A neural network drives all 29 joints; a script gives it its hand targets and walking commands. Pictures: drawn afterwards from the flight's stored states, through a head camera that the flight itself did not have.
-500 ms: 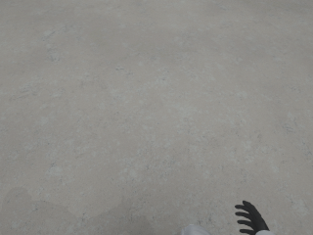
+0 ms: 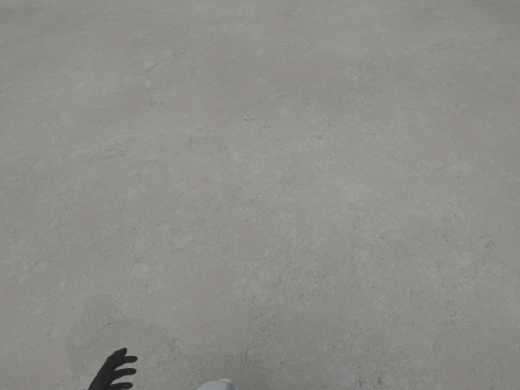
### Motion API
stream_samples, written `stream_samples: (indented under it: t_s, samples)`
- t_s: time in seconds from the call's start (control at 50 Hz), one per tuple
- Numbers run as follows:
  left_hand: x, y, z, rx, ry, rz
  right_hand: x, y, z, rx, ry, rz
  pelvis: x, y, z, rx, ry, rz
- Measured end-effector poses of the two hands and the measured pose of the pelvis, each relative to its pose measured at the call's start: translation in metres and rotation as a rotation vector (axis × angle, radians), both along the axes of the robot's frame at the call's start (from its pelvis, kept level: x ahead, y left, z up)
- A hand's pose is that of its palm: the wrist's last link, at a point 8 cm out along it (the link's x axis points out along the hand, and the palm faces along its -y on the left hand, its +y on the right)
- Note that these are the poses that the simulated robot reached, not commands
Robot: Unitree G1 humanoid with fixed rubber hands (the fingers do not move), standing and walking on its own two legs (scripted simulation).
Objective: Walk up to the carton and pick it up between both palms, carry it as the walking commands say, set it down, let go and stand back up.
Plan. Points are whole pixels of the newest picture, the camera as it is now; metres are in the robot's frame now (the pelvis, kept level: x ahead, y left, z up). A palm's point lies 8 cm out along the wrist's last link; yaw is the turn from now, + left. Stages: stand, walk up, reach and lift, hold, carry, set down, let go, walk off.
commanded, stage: walk up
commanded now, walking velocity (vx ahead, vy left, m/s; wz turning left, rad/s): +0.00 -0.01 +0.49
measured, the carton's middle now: out of the picture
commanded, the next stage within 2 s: none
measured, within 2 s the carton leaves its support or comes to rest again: neither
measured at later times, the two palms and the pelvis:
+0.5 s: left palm out of the picture -0.03 +0.33 -0.13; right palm (393, 386) +0.14 -0.19 -0.09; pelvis -0.04 +0.04 +0.00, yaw +16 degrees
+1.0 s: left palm out of the picture -0.06 +0.26 -0.10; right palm (412, 384) +0.14 -0.23 -0.13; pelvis -0.03 -0.02 +0.00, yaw +30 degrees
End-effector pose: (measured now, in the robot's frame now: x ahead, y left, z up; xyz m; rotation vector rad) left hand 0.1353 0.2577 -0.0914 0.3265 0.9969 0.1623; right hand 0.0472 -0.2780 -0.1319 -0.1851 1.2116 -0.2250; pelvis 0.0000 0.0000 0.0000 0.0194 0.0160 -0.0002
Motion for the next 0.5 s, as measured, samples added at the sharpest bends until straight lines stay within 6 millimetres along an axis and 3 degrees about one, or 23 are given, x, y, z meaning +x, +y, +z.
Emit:
stream_samples:
  t_s: [0.16, 0.34, 0.4, 0.5]
  samples:
    - [-0.07, 0.006, -0.002, -0.01, 0.056, 0.124, 0.042, 0.022, -0.001, 0.061, -0.017, 0.122, -0.008, -0.001, 0.004, 0.013, -0.013, 0.089]
    - [-0.151, 0.048, -0.042, -0.078, 0.13, 0.299, 0.11, 0.081, 0.016, 0.01, -0.165, 0.318, -0.026, 0.029, -0.013, -0.019, -0.007, 0.196]
    - [-0.167, 0.059, -0.046, -0.091, 0.149, 0.353, 0.108, 0.09, 0.026, -0.022, -0.172, 0.346, -0.032, 0.037, -0.009, -0.028, -0.017, 0.23]
    - [-0.165, 0.072, -0.036, -0.106, 0.103, 0.373, 0.088, 0.087, 0.038, -0.073, -0.117, 0.346, -0.037, 0.045, 0.002, -0.047, -0.028, 0.272]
